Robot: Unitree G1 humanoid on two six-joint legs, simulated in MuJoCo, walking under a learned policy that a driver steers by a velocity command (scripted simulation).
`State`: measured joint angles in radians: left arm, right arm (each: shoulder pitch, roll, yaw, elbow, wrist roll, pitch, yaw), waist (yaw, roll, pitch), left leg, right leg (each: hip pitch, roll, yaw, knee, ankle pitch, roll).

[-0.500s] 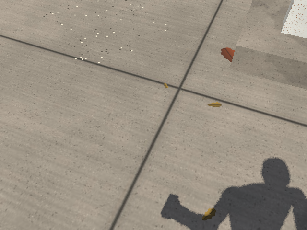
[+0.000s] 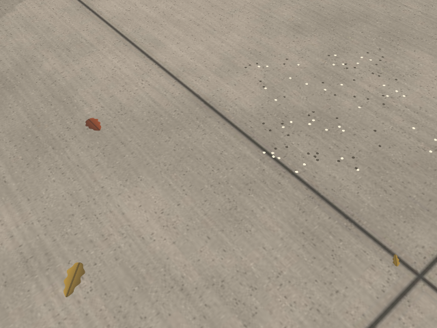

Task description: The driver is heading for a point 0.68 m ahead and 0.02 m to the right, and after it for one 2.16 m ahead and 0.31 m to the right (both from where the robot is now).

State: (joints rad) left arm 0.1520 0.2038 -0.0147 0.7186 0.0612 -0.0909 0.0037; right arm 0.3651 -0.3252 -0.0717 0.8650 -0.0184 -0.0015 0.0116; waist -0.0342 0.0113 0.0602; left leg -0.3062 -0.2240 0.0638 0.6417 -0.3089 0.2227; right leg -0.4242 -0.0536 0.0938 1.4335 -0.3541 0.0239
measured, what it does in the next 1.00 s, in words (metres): walks ahead: right foot, then left foot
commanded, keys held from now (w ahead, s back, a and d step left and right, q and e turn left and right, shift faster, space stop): w+q+shift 0.24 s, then w+shift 0.20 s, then w+e+shift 0.56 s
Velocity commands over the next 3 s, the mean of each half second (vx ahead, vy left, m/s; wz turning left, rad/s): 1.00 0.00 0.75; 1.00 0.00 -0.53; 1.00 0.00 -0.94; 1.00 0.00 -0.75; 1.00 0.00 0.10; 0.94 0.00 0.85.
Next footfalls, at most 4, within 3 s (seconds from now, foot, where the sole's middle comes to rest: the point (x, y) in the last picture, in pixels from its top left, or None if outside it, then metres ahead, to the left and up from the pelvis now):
0.28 right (288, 325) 0.48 -0.17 -0.75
0.70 left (169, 249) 0.75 0.19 -0.75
1.12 right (204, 149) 1.19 0.07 -0.75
1.54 left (189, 80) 1.63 0.14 -0.75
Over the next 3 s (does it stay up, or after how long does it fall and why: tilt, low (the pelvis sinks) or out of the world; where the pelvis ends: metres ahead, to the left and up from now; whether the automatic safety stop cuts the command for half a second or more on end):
stays up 2.43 -0.78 0.02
